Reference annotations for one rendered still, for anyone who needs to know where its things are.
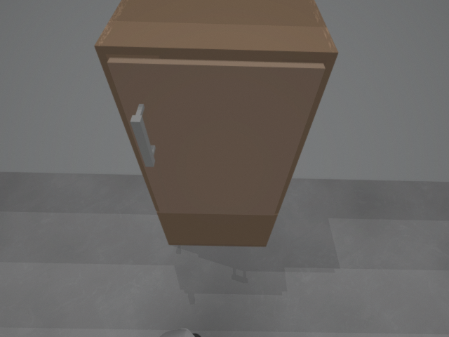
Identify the handle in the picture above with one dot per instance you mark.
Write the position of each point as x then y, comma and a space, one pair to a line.
138, 125

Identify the cupboard door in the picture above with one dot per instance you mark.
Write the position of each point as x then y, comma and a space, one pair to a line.
226, 132

